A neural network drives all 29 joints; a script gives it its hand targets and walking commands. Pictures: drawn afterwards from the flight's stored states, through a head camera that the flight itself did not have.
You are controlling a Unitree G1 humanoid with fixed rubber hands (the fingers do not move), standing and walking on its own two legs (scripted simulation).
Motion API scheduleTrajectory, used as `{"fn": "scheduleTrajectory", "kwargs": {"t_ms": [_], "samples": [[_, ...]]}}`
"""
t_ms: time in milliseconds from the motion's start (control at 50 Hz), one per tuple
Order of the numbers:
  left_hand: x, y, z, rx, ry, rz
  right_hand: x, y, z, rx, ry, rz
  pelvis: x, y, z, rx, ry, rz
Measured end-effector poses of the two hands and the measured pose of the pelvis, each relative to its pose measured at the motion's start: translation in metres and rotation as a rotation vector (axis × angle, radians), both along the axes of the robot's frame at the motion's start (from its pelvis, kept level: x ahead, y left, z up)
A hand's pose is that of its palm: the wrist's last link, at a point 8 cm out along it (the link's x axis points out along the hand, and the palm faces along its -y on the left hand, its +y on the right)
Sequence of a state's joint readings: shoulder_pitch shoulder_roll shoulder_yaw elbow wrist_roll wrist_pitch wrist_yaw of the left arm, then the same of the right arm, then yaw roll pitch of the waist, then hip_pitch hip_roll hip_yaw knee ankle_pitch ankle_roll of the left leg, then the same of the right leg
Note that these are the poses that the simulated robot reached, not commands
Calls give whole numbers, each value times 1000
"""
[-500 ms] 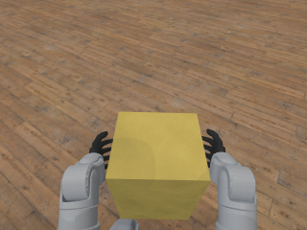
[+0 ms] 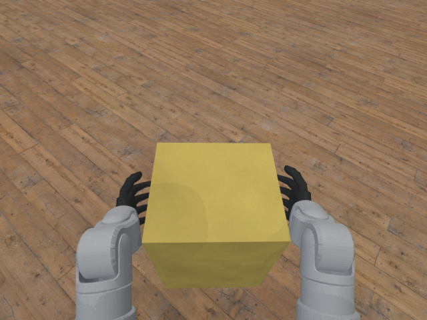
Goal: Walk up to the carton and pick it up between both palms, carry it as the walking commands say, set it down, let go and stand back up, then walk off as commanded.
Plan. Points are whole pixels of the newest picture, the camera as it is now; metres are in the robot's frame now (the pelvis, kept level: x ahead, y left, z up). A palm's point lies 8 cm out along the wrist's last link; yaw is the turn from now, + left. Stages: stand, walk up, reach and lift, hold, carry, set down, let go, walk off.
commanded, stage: carry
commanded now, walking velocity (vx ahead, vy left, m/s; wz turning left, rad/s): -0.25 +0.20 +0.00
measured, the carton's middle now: (212, 222) +0.30 +0.02 +0.02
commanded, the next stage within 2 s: none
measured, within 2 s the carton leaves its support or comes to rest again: neither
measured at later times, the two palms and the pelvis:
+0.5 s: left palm out of the picture +0.07 +0.31 +0.06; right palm out of the picture +0.07 +0.03 +0.08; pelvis -0.21 +0.18 -0.01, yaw +0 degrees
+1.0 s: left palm out of the picture -0.12 +0.43 +0.09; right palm out of the picture -0.14 +0.14 +0.10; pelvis -0.40 +0.32 +0.00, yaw -2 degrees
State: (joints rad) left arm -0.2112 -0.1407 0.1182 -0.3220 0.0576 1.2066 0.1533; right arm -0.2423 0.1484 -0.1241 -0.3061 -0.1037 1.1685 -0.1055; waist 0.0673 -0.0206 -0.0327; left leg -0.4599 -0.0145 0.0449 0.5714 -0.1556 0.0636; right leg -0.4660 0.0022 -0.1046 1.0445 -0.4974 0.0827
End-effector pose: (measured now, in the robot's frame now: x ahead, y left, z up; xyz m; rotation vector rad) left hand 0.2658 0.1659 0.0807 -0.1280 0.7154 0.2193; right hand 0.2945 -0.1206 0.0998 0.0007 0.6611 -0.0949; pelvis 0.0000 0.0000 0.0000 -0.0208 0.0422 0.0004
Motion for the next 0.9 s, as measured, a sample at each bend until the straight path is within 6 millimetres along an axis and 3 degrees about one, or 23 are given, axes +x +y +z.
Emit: {"fn": "scheduleTrajectory", "kwargs": {"t_ms": [80, 160, 260, 360, 460, 560, 640, 760, 900], "samples": [[-24, 5, 6, 56, -18, -33, -36, 3, -11, 64, -17, -42, -36, 18, -8, 9, 14, -22], [-60, 5, 0, 86, 76, -113, -94, 3, -27, 67, 76, -97, -66, 38, 3, 35, -19, -28], [-95, 18, 7, 105, 79, -181, -145, 17, -22, 95, 75, -170, -109, 70, 9, 64, -38, -24], [-127, 56, 15, 103, 20, -180, -177, 55, -13, 102, 14, -181, -152, 111, 5, 77, -22, -9], [-169, 119, -5, 55, 6, -157, -212, 118, -18, 51, 0, -157, -193, 163, -12, 60, -9, 3], [-236, 186, -37, -34, 121, -66, -253, 185, -30, -56, 118, -45, -236, 198, -4, 15, -21, -10], [-281, 222, -32, -30, 114, -8, -280, 222, -26, -46, 112, 10, -272, 221, 0, -5, -14, -1], [-316, 250, -4, 24, -3, 0, -320, 249, -16, 32, -6, -7, -323, 255, -7, 20, 20, -26], [-363, 250, 2, 63, 74, -144, -406, 248, -19, 40, 71, -123, -367, 289, 6, 22, -22, -43]]}}
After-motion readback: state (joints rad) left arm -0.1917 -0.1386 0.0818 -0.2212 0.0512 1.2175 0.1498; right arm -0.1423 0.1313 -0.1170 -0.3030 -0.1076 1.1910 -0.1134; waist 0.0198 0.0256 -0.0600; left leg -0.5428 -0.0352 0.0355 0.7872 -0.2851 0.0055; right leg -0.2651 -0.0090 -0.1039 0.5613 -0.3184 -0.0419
